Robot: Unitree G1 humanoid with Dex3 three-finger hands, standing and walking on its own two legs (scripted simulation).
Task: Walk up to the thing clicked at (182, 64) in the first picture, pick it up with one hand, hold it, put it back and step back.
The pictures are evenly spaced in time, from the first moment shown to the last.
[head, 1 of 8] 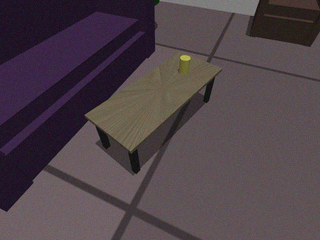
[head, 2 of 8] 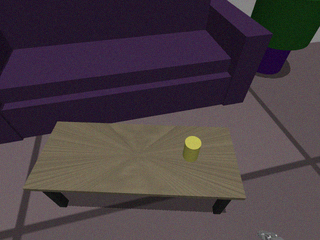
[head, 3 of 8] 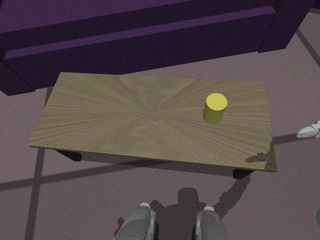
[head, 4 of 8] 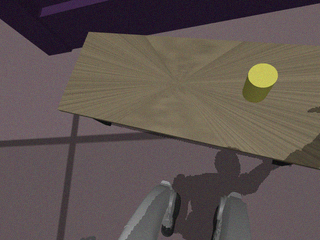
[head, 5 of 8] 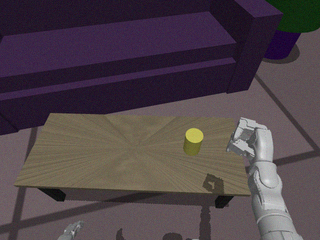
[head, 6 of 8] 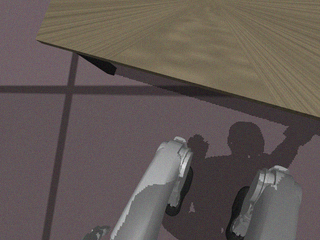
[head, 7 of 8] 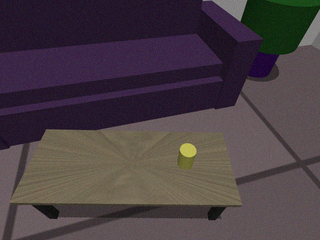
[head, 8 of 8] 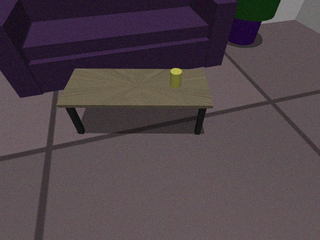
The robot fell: no
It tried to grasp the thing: yes
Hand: right
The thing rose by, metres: 0.01
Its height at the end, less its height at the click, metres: +0.00
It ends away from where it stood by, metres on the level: 0.00
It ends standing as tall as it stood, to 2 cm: yes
